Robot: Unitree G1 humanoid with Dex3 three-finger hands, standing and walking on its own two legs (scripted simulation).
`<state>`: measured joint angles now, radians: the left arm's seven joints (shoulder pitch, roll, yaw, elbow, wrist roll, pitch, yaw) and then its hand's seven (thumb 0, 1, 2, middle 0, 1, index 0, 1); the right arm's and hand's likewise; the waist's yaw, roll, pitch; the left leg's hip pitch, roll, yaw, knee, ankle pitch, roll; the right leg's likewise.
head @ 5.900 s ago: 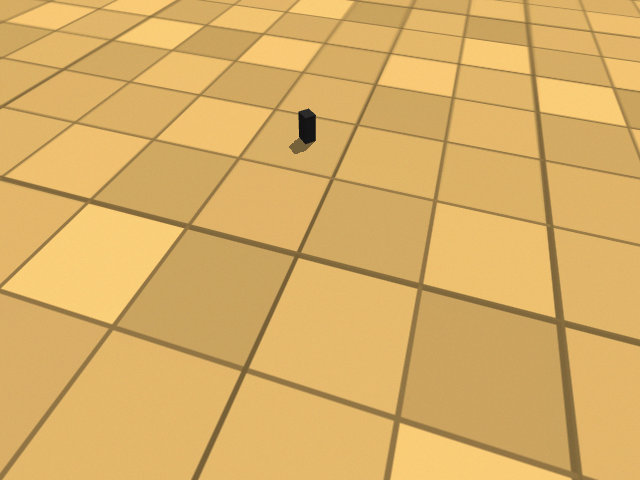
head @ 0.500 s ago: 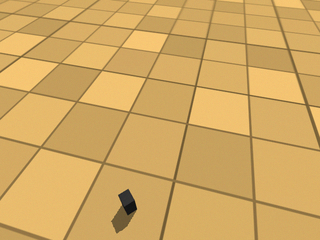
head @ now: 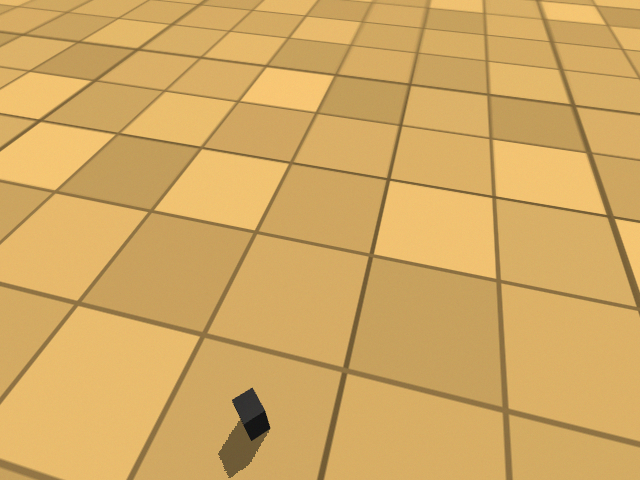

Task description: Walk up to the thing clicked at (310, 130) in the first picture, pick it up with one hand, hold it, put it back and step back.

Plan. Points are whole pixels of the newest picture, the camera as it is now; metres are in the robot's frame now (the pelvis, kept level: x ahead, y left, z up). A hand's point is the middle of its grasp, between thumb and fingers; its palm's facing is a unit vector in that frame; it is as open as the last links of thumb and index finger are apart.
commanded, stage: walk up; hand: left
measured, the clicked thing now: (251, 414) +0.42 +0.21 -0.69
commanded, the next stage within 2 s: none
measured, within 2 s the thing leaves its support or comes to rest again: neither
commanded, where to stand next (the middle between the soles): +0.05 +0.01 m, yaw -1 degrees
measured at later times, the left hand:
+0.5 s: hand out of the picture +0.09 +0.27 -0.15, palm faces -0.01 -0.93 -0.36, open 7.4 cm
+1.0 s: hand out of the picture +0.02 +0.36 -0.17, palm faces -0.01 -0.92 -0.39, open 7.4 cm
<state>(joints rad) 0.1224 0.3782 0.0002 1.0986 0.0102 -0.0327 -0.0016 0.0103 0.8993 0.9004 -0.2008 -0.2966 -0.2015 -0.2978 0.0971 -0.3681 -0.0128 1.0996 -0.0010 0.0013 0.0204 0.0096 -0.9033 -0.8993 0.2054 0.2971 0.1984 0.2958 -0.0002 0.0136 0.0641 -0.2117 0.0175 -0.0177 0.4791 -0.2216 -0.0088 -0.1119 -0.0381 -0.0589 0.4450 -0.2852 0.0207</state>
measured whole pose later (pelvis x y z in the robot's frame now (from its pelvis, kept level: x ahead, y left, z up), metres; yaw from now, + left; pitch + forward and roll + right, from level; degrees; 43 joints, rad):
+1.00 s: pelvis -0.07 +0.07 -0.02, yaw +2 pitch -4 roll +0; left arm 0.10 0.47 0.08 0.95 0.06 0.07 -0.02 0.01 0.90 0.90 -0.20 -0.30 -0.20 -0.30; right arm 0.24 -0.34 -0.07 1.00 -0.02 -0.03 0.00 0.01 -0.90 -0.90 0.21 0.30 0.20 0.30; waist 0.00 -0.09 0.16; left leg -0.26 -0.03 -0.02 0.64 -0.32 0.02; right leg -0.49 -0.02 0.12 1.12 -0.46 -0.01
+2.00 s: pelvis -0.07 +0.03 -0.04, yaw -1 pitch -3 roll +1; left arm 0.12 0.47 0.09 0.77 0.03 0.10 0.01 0.01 0.90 0.90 -0.20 -0.30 -0.20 -0.30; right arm 0.16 -0.35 -0.03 0.83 0.00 -0.01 -0.06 0.01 -0.90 -0.90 0.21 0.30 0.20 0.30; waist 0.03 -0.11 0.24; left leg -0.44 0.01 -0.02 0.76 -0.26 -0.01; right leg -0.56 0.10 0.18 1.40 -0.52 -0.01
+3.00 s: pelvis -0.01 +0.03 -0.01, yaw +3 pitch -4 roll +0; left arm 0.22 0.40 0.04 0.84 -0.02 -0.01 -0.01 0.01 0.90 0.90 -0.20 -0.30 -0.20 -0.30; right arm 0.27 -0.40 -0.04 0.80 0.00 -0.07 -0.02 0.01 -0.90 -0.90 0.21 0.30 0.20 0.30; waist 0.00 -0.10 0.17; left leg -0.26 0.01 0.01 0.63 -0.29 0.01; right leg -0.49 -0.07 0.02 0.87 -0.30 -0.01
